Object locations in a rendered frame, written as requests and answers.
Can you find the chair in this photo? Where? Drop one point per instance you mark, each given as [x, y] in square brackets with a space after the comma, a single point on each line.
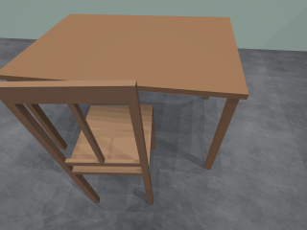
[115, 139]

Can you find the table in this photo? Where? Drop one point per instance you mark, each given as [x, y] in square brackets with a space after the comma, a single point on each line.
[186, 55]

